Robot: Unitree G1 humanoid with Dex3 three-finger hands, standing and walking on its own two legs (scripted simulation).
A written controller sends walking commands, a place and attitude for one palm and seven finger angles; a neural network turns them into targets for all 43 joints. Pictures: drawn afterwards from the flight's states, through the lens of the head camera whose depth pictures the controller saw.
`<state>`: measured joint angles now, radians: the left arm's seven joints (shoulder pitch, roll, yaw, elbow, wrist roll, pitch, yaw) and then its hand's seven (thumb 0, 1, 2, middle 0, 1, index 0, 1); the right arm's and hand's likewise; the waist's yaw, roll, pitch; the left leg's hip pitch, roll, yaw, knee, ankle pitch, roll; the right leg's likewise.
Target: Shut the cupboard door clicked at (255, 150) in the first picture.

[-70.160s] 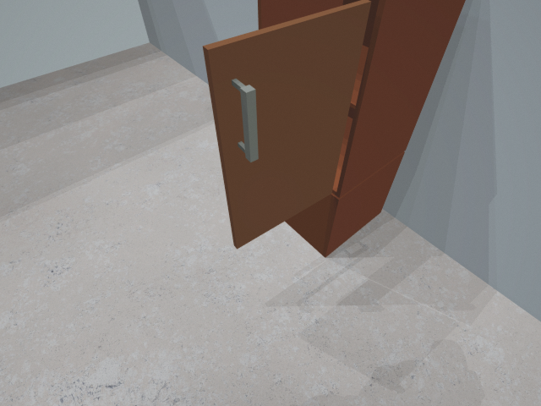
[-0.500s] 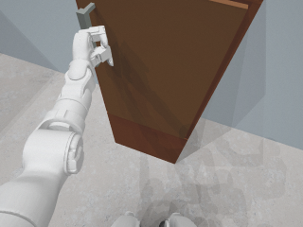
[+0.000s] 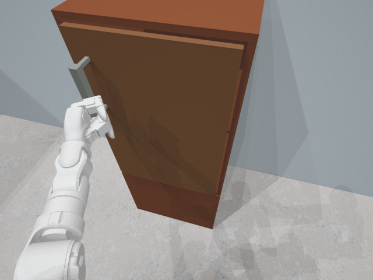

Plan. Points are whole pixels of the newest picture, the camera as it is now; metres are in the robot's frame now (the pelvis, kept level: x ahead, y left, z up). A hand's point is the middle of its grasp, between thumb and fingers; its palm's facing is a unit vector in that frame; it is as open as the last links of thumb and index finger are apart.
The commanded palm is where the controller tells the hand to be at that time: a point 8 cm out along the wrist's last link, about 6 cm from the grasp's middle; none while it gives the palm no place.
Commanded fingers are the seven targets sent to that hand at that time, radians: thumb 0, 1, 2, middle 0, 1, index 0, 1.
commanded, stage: pull the fist back off the door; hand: left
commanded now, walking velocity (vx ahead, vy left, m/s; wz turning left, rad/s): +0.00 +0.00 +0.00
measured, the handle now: (91, 91) +0.53 +0.24 +0.12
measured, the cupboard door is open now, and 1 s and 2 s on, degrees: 0 0 0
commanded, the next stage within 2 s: draw the hand back to the body in 0.24 s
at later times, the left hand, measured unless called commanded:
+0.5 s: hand (100, 131) +0.38 +0.18 +0.13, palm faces +0.12 -0.99 -0.01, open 3.1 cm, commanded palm +0.34 +0.22 +0.14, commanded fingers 0.00 0.90 0.90 -1.30 -1.50 -1.30 -1.50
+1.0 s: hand (52, 174) +0.27 +0.22 +0.16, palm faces +0.21 -0.96 -0.18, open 3.1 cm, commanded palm +0.23 +0.27 +0.16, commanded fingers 0.00 0.90 0.90 -0.94 -1.11 -0.94 -1.11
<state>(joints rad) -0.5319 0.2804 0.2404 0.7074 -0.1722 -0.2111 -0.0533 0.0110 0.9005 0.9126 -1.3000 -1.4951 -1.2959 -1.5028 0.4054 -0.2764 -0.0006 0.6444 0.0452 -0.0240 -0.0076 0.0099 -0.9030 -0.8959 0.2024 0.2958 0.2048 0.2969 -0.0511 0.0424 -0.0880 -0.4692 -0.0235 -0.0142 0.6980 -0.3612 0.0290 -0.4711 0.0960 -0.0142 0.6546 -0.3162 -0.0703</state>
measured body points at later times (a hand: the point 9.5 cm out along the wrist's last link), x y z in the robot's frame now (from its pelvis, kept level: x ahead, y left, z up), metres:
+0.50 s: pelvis +0.01 +0.01 +0.01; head +0.01 +0.00 +0.46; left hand +0.37 +0.23 +0.14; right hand +0.17 -0.21 -0.09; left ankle -0.01 +0.10 -0.72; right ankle +0.00 -0.07 -0.72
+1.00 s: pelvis -0.01 +0.03 +0.02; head -0.04 +0.01 +0.47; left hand +0.25 +0.27 +0.17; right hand +0.20 -0.18 -0.05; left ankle -0.01 +0.10 -0.72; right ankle +0.00 -0.07 -0.72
